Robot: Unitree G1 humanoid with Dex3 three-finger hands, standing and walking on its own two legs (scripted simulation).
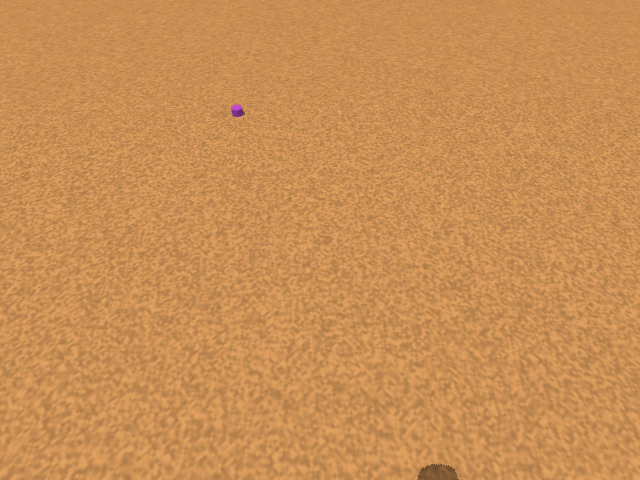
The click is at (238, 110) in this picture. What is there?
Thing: low tin
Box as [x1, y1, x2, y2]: [231, 105, 242, 116]
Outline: 233,105 231,107 232,114 234,116 241,115 241,106
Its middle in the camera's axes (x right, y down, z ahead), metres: -0.48 -0.72 +2.25
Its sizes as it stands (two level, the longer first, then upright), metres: 0.061 0.061 0.041
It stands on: the floor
